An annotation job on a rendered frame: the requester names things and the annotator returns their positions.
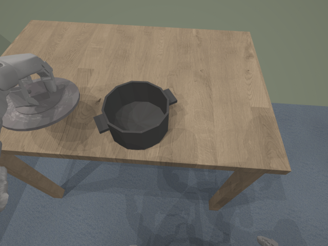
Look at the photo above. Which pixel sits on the table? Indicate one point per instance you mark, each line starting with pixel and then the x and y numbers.
pixel 223 118

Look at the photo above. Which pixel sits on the robot left hand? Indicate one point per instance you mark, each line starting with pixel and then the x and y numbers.
pixel 26 65

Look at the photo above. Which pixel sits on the left robot forearm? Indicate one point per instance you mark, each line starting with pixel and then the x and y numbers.
pixel 8 80

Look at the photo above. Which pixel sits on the lid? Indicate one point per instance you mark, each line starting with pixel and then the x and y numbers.
pixel 50 111

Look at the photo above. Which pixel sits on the robot right hand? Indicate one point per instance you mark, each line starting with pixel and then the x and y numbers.
pixel 263 241

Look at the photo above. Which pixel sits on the pot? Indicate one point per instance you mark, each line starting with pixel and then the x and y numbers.
pixel 136 113

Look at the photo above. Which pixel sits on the knob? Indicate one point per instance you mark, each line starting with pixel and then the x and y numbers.
pixel 38 90

